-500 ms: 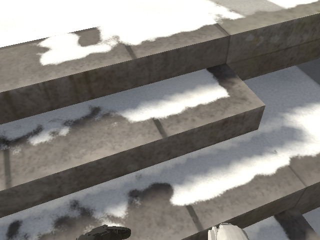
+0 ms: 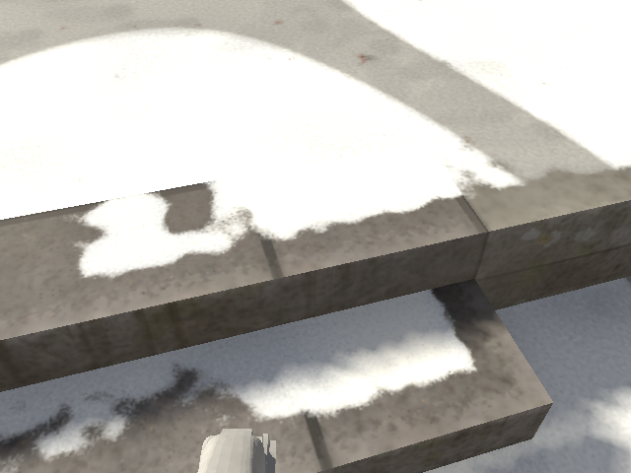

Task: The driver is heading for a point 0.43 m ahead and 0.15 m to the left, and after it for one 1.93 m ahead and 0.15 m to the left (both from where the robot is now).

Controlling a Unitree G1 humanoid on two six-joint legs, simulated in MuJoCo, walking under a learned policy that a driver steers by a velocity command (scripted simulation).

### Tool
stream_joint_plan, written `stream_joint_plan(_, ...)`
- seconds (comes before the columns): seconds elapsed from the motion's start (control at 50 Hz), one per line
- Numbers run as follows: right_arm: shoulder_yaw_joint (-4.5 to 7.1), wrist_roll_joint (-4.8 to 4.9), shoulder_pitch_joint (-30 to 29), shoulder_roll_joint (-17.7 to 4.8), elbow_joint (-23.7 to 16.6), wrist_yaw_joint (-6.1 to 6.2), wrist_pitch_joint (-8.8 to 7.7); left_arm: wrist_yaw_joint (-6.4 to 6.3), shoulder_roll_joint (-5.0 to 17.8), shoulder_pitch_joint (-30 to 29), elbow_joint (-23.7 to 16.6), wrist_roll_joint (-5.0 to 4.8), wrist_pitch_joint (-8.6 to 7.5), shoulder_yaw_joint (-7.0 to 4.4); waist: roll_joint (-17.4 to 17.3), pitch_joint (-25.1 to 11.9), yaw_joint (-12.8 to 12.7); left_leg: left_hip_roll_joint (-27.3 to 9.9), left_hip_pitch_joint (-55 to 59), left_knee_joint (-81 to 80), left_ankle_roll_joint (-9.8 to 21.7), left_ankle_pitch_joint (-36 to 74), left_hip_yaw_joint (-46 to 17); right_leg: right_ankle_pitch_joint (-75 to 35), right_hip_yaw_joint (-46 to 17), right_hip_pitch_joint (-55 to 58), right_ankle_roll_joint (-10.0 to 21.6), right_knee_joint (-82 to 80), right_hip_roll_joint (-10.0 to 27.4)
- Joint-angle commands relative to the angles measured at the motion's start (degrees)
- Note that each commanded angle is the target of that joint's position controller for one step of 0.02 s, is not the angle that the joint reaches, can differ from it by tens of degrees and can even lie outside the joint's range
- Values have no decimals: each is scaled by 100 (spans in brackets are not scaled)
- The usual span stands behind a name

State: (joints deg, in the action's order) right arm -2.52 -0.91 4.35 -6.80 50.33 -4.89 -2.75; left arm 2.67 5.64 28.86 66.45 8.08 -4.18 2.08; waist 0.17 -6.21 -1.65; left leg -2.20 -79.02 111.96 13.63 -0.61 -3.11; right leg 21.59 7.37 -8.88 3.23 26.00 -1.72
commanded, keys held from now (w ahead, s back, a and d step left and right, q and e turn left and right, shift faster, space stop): w+q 0.02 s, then q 0.52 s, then e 0.46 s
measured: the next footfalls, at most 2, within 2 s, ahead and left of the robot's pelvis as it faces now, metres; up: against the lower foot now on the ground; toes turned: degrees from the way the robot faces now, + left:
left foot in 0.12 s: +0.25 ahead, +0.12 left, +0.14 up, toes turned +8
right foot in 0.70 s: +0.36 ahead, -0.11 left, +0.14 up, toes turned +15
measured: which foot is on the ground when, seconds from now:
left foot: up 0.00-0.10, down 0.12-0.80, up 0.82-1.00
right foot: down 0.00-0.14, up 0.16-0.68, down 0.70-1.00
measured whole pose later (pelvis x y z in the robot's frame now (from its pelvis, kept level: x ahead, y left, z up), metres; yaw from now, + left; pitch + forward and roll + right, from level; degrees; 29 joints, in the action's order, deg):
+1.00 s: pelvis +0.27 -0.03 +0.14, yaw +12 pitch +2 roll +1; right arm 4.7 -0.5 6.5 -14.9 40.6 1.8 -2.8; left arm 3.1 10.9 7.5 39.3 -0.2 -4.4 -2.7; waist 0.0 -1.9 1.4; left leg 0.1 -19.8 42.2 -4.8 -21.3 -1.6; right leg 15.3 -2.3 -22.1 3.0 35.0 -2.4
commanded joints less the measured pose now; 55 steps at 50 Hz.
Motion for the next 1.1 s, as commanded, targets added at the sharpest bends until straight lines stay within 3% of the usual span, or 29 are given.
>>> stream_joint_plan(0.02,25,-29,-1682,-240,-909,34,146,60,451,604,-191,-125,-100,76,499,759,-236,-385,584,-1778,-305,-420,770,-2672,-632,-361,951,-1890,1566)
stream_joint_plan(0.06,-7,-57,-1366,-23,-979,-90,302,133,1050,13,-456,-435,-253,17,648,373,317,50,3161,-2676,-446,-764,1404,-6817,-79,-1357,1041,-1703,1619)
stream_joint_plan(0.1,161,-1,-931,-390,-976,-130,264,73,1800,83,-491,-664,-463,-209,834,323,509,528,3545,-4168,-648,-1576,1564,-9160,91,215,688,-976,1743)
stream_joint_plan(0.12,301,13,-468,-632,-841,-74,171,71,1901,-95,-573,-756,-461,-300,756,222,647,868,3999,-5409,-597,-1637,1746,-9552,184,856,561,-341,1664)
stream_joint_plan(0.14,415,69,317,-841,-647,96,52,110,1872,-109,-640,-509,-468,-345,822,-340,694,833,5675,-5399,-287,-483,1201,-10106,227,163,287,497,1653)
stream_joint_plan(0.16,451,122,1149,-1116,-543,238,-2,82,1430,58,-1021,-222,-451,-305,-259,-2020,656,-13,8442,-5565,707,1488,-1003,-8099,-196,-1587,-219,2204,1265)
stream_joint_plan(0.18,502,-348,2616,-1290,-131,318,65,180,1258,-649,-1257,-431,-282,-317,-1414,-2476,1294,-1088,9315,-7890,1448,1837,-3684,-793,-531,-2909,-463,4269,-91)
stream_joint_plan(0.2,713,-500,2694,-1625,28,340,7,319,1192,-983,-1335,-804,-127,-446,-1067,-1439,1342,-1214,8140,-8642,1002,252,-4223,-911,-1809,-3805,-158,6220,-183)
stream_joint_plan(0.22,706,-462,1988,-1518,26,427,-138,212,1019,-1273,-1449,-791,-159,-490,-573,-462,956,-1044,6815,-8471,748,-394,-3718,-1167,-2044,-4160,-79,7083,-5)
stream_joint_plan(0.26,525,-170,709,-689,110,383,-210,2,483,-1494,-1685,-462,-143,-307,128,-212,153,-618,5581,-8384,591,-136,-2509,-1240,-1890,-4321,293,7503,37)
stream_joint_plan(0.3,324,-46,24,-137,62,320,-227,-124,467,-1509,-1917,-468,-75,-246,11,-301,-354,-338,5065,-8676,271,589,-1651,-817,-1714,-4464,447,7294,201)
stream_joint_plan(0.32,327,-56,-97,-187,-22,340,-275,-166,546,-1554,-1976,-522,-57,-239,-126,-449,-351,-251,5198,-8722,152,1168,-1260,-530,-1633,-4635,373,7189,189)
stream_joint_plan(0.38,549,-359,347,-873,-206,284,-334,-195,989,-2162,-2253,-701,10,-302,183,-763,-150,-217,5292,-8707,64,2064,-787,-742,-1080,-4481,-371,6625,415)
stream_joint_plan(0.42,537,-291,419,-1045,-473,293,-408,-198,1091,-1967,-2229,-669,-41,-381,-367,-616,-180,-98,4594,-8943,128,2414,-699,-871,-662,-3533,-625,7123,248)
stream_joint_plan(0.54,557,-158,1306,-1049,-627,379,-445,-530,1328,-2771,-2879,-562,18,-463,-418,-198,448,-896,7023,-8260,517,1716,-2183,-355,-1359,-5371,-964,7568,325)
stream_joint_plan(0.58,482,-66,974,-964,-893,403,-489,-538,1254,-2755,-2949,-488,129,-421,-467,-165,463,-955,7131,-8158,398,1598,-2084,-504,-1267,-5202,-1053,6846,463)
stream_joint_plan(0.64,383,196,-387,-1004,-1522,412,-555,-319,925,-2316,-2918,-380,209,-405,-285,-8,-92,-294,5187,-8241,-277,1413,-1210,-1082,-633,-2280,-1064,3420,737)
stream_joint_plan(0.66,428,300,-300,-1150,-1423,389,-546,-211,797,-2413,-2961,-429,197,-404,-494,100,-42,-291,5043,-8224,-372,1475,-1300,-822,-468,-1724,-1021,2471,703)
stream_joint_plan(0.68,437,349,-260,-1234,-1262,279,-549,-98,607,-1974,-2719,-614,248,-359,-534,80,-228,-619,5046,-8310,-255,1945,-1667,-1643,-395,-970,-1046,1419,650)
stream_joint_plan(0.7,406,388,-127,-1115,-1124,115,-494,-33,638,-1635,-2492,-726,201,-370,-259,216,-336,-713,5363,-8135,-335,1589,-1790,-2114,-354,-462,-1018,225,646)
stream_joint_plan(0.72,352,414,588,-708,-855,-5,-450,-44,841,-1426,-2283,-791,48,-431,147,-181,-113,-238,5828,-7402,-701,1183,-1471,-2870,-438,31,-723,-488,529)
stream_joint_plan(0.74,443,138,2532,-556,-689,40,-317,6,1816,-2338,-2749,-874,-108,-534,980,-1383,1344,361,6341,-7002,-1409,-262,-841,-6982,-1808,628,887,687,1491)
stream_joint_plan(0.76,522,163,2266,-819,-679,168,-213,118,1555,-3476,-3157,-783,-199,-481,662,-1325,1449,243,6098,-7072,-1779,-1395,-440,-6933,-2381,262,1199,698,1680)
stream_joint_plan(0.8,755,56,810,-1365,-1037,418,37,278,1248,-3420,-3162,-898,-181,-503,491,-530,931,255,6258,-7239,-1908,-1597,60,-3369,-2564,-839,591,21,1307)
stream_joint_plan(0.84,774,199,257,-1213,-1180,507,49,221,1359,-2831,-3075,-939,-125,-591,514,-226,557,125,5728,-7233,-1885,-1884,-76,-2777,-2916,-453,194,-119,1472)
stream_joint_plan(0.9,731,102,-71,-986,-1371,606,-94,70,1499,-2494,-3060,-874,-128,-705,641,-285,349,113,5274,-7189,-1902,-1909,43,-2130,-3181,41,473,-253,1452)
stream_joint_plan(1.0,778,-22,71,-1052,-1487,735,-112,-37,1450,-2247,-3257,-797,-111,-774,814,-124,266,315,5215,-6546,-1821,-2330,264,-2246,-3268,-101,1356,-317,1467)
stream_joint_plan(1.06,784,-65,130,-1174,-1626,790,-97,-223,1434,-2080,-3361,-712,-166,-819,899,-234,-68,397,4653,-4203,-1934,-3244,-101,-2843,-3720,-243,1758,-443,1822)
stream_joint_plan(1.1,762,-30,334,-1325,-1667,802,-30,-324,1276,-2295,-3432,-652,-176,-711,655,-371,20,343,4322,-2384,-1987,-3040,-538,-2822,-3723,-710,1718,-367,1890)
